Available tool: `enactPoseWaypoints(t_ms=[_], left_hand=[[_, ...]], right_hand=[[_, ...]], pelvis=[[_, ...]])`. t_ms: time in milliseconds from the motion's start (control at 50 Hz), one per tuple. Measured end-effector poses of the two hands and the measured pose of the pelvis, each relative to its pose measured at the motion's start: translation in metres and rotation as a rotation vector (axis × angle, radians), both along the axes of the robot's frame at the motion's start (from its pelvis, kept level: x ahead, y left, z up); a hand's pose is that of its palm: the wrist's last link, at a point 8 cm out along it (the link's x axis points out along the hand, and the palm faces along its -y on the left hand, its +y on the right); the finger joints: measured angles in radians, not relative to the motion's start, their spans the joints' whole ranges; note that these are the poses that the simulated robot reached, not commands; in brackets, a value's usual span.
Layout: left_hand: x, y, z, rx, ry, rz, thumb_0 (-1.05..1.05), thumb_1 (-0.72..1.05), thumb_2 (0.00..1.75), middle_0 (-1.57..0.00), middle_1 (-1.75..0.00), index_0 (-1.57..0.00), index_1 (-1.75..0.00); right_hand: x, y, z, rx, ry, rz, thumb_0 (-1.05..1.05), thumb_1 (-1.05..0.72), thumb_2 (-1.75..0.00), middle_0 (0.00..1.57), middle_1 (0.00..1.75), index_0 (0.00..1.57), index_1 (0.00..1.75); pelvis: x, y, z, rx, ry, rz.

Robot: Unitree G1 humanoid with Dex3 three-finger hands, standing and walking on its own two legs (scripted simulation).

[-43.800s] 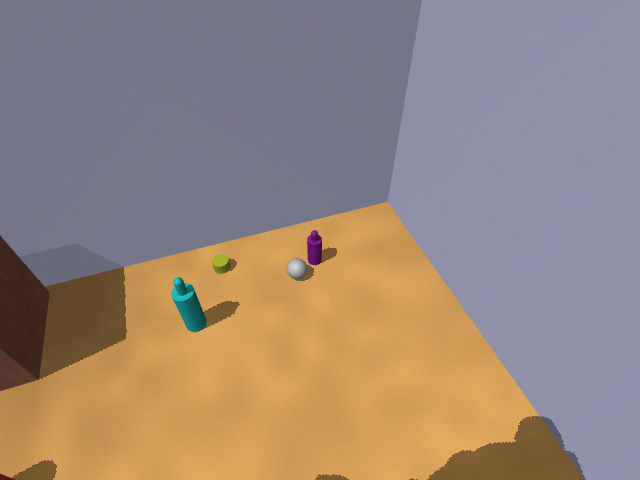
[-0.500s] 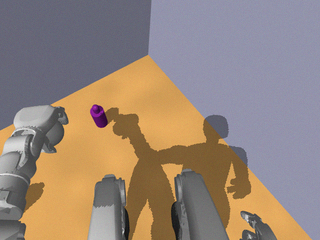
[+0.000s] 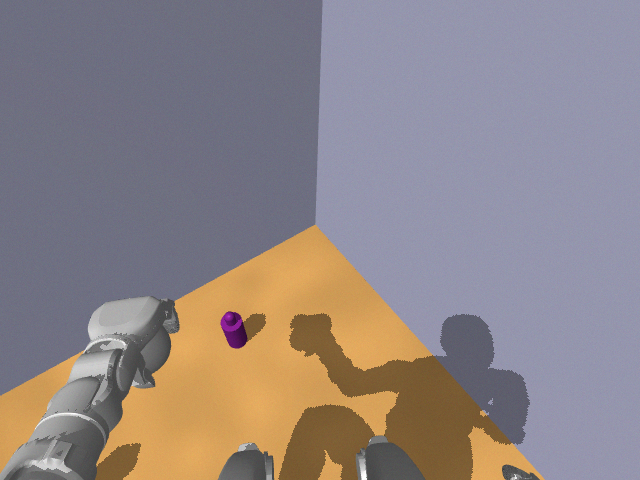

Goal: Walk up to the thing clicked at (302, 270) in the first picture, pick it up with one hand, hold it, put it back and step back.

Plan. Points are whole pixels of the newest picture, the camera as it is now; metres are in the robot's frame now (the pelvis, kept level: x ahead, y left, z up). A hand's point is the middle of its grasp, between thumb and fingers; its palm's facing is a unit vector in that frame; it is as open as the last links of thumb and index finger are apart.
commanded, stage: lift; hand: left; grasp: from above
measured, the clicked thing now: (141, 347) +0.36 +0.25 -0.10
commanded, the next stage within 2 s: hold in 0.36 s
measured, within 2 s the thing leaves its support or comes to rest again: neither
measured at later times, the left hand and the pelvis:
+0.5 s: hand (135, 311) +0.36 +0.22 +0.00, palm faces -0.45 -0.08 -0.89, open 9.4 cm; pelvis +0.04 +0.00 +0.07, yaw +0 degrees
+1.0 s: hand (128, 296) +0.36 +0.22 +0.04, palm faces -0.46 -0.05 -0.89, open 9.5 cm; pelvis +0.06 +0.00 +0.09, yaw -1 degrees
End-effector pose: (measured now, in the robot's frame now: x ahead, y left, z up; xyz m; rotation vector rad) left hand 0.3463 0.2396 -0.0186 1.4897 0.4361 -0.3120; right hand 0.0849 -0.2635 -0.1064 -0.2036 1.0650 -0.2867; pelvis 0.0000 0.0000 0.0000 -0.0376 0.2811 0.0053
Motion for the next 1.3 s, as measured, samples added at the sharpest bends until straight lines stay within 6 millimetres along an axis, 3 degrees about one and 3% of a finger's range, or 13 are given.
enactPoseWaypoints(t_ms=[240, 500, 900, 1300], left_hand=[[0.012, -0.01, 0.043, 0.004, -0.008, 0.018, -0.02, 0.03, 0.5, -0.55, -0.67, -0.73, -0.67], [0.023, -0.014, 0.077, -0.005, -0.008, 0.02, -0.01, 0.02, 0.52, -0.54, -0.69, -0.72, -0.68], [0.025, -0.018, 0.111, 0.004, -0.005, -0.016, 0.0, 0.02, 0.54, -0.52, -0.71, -0.71, -0.7], [0.01, -0.024, 0.129, -0.001, -0.005, -0.031, 0.01, 0.02, 0.55, -0.5, -0.74, -0.69, -0.72]], right_hand=[[0.007, 0.002, 0.037, 0.024, 0.017, -0.021, 0.0, -0.91, -0.89, 0.21, 0.3, 0.2, 0.3], [0.033, 0.001, 0.064, 0.037, -0.006, -0.025, 0.0, -0.91, -0.89, 0.21, 0.3, 0.2, 0.3], [0.073, 0.0, 0.083, 0.059, -0.073, 0.0, 0.0, -0.9, -0.89, 0.21, 0.3, 0.2, 0.3], [0.087, 0.002, 0.095, 0.072, -0.118, 0.019, 0.01, -0.91, -0.89, 0.2, 0.3, 0.2, 0.3]], pelvis=[[0.021, -0.001, 0.043, 0.015, -0.066, -0.007], [0.042, -0.001, 0.071, 0.023, -0.12, -0.011], [0.057, -0.003, 0.087, 0.034, -0.178, -0.017], [0.051, -0.007, 0.096, 0.041, -0.225, -0.021]])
